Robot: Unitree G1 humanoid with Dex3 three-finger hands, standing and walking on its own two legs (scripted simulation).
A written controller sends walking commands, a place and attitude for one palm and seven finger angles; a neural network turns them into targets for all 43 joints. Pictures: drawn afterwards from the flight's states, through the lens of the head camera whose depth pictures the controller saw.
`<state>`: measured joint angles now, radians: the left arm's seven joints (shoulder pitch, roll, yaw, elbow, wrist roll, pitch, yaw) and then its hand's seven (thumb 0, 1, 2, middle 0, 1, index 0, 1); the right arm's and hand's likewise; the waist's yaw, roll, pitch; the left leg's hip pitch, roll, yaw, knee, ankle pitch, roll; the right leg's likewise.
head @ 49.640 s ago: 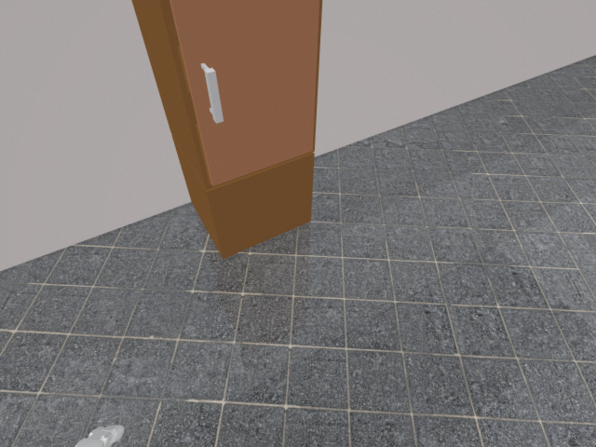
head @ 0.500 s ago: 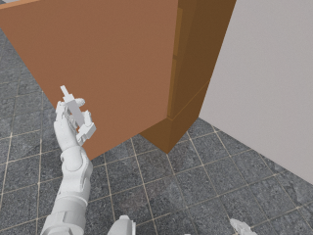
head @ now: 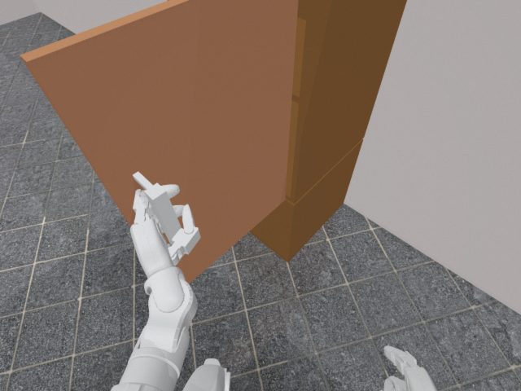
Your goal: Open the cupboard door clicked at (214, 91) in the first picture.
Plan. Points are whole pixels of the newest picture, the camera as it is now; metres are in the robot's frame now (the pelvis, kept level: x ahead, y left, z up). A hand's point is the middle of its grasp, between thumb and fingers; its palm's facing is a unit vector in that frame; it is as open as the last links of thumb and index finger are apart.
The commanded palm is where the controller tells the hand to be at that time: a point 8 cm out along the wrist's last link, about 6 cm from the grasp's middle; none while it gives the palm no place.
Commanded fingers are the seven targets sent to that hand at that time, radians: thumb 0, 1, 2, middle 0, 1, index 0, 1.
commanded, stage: open thumb and fingers to let go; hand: left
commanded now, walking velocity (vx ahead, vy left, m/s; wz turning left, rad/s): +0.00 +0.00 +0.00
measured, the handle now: (160, 211) +0.38 +0.18 +0.06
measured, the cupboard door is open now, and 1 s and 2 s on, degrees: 88 91 91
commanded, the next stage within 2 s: slide the hand sideways off the handle in 0.64 s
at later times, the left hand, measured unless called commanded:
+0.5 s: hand (184, 230) +0.35 +0.13 +0.06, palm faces +0.43 -0.90 +0.02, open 14.3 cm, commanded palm +0.30 +0.17 +0.06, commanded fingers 0.00 -0.50 0.30 -0.19 -0.55 -0.19 -0.55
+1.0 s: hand (185, 254) +0.31 +0.13 +0.06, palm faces -0.07 -1.00 -0.02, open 16.2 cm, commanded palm +0.29 +0.17 +0.06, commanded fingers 0.00 -0.50 0.30 -0.15 -0.30 -0.15 -0.30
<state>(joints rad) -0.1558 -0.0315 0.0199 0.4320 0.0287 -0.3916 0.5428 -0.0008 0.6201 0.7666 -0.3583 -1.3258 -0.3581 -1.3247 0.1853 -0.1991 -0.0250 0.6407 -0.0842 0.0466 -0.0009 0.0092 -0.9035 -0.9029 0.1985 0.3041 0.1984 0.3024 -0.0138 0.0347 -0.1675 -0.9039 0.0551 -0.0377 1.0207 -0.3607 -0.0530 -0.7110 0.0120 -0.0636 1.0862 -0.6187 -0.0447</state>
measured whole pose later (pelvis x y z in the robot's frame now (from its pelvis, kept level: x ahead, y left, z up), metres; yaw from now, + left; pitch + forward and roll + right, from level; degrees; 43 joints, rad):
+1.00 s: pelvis -0.02 +0.04 +0.00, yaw +0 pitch +11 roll -3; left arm -0.13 0.11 -0.12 0.41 -0.11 -0.39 0.07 -0.01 -0.50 0.30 -0.21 -0.37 -0.15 -0.37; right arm 0.24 -0.22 0.01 0.60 -0.01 0.01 -0.02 0.01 -0.90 -0.90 0.20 0.30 0.20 0.30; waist -0.02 0.06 -0.12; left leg -0.89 0.04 -0.03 1.04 -0.35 0.00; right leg -0.67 -0.01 -0.05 1.05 -0.57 0.01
